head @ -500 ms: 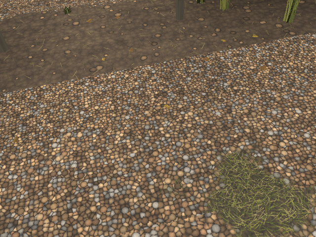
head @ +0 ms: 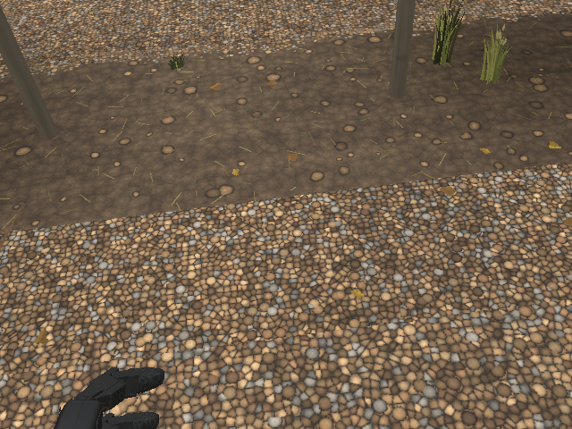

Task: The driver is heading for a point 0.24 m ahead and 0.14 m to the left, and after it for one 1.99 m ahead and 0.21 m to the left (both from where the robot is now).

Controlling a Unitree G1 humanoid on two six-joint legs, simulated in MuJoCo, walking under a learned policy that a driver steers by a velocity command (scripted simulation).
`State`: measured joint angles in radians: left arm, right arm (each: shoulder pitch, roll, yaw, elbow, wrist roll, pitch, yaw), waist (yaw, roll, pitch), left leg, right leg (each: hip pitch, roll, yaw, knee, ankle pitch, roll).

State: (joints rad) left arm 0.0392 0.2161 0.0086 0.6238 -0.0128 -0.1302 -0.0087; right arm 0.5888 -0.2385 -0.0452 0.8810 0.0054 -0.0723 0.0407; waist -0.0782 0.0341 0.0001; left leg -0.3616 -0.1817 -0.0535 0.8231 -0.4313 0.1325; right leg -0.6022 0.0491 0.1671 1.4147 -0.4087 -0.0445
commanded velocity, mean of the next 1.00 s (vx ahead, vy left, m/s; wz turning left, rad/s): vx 0.82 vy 0.00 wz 0.32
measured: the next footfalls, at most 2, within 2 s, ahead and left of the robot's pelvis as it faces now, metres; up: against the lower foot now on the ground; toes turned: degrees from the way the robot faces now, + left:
right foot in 0.26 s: +0.41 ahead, -0.19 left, -0.18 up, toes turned +22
left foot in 0.66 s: +0.72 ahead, +0.15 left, -0.18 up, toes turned +31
